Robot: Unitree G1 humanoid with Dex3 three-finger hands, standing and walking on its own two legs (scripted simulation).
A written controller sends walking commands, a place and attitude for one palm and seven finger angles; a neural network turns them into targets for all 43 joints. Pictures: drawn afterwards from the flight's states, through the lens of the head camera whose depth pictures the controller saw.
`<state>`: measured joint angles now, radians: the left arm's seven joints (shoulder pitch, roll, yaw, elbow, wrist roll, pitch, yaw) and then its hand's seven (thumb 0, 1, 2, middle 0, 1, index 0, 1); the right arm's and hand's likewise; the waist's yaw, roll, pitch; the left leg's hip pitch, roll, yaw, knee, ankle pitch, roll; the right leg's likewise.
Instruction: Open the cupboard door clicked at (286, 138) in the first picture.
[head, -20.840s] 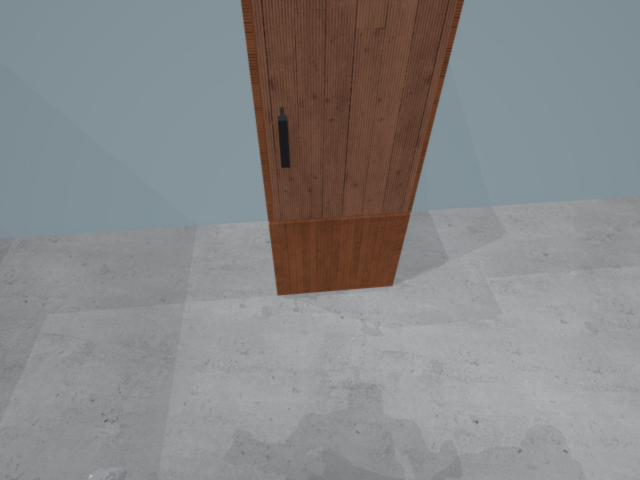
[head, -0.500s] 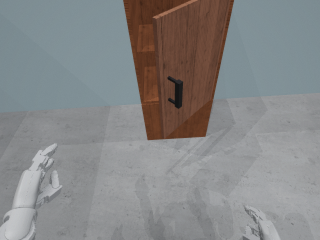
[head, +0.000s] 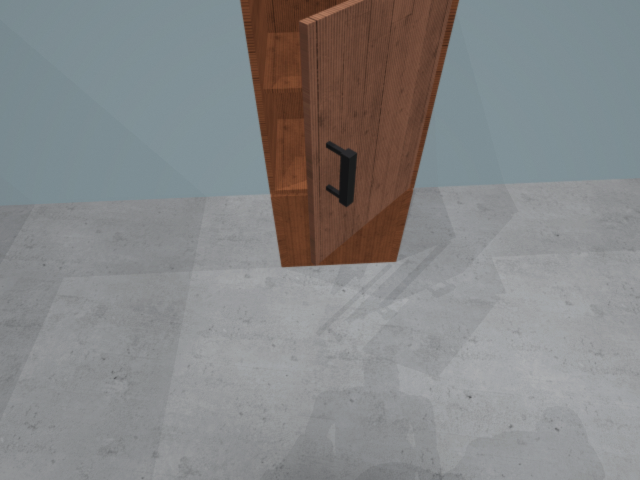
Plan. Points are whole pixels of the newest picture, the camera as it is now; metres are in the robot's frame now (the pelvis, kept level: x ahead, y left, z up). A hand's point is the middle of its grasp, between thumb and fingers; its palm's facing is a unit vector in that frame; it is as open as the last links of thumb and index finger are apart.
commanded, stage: let the arm hang, fingers relaxed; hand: left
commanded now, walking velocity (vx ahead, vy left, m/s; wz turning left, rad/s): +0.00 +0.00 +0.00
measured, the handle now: (339, 174) +0.67 +0.00 -0.05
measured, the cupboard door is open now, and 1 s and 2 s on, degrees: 43 43 43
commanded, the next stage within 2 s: look to check the result in 0.50 s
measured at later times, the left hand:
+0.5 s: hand out of the picture +0.01 +0.17 -0.17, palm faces +0.02 -0.98 -0.19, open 7.3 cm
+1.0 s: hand out of the picture +0.04 +0.18 -0.17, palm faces +0.00 -0.98 -0.21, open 7.4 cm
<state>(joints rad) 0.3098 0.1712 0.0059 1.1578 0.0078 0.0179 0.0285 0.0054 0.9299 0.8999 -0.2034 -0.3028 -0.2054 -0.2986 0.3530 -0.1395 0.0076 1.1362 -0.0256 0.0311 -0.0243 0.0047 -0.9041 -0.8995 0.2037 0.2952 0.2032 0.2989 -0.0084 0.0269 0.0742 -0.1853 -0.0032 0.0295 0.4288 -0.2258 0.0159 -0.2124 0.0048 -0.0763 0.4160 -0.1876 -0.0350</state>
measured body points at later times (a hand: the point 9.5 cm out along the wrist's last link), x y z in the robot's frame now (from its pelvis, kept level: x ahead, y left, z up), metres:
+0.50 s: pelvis +0.01 +0.01 +0.00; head +0.03 +0.00 +0.45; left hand +0.01 +0.22 -0.16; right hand -0.01 -0.20 -0.17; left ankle +0.00 +0.11 -0.74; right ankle +0.02 -0.10 -0.74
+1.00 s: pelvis +0.03 +0.00 +0.00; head +0.05 +0.00 +0.45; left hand +0.05 +0.23 -0.15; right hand +0.03 -0.22 -0.16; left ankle +0.00 +0.11 -0.74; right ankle +0.02 -0.10 -0.74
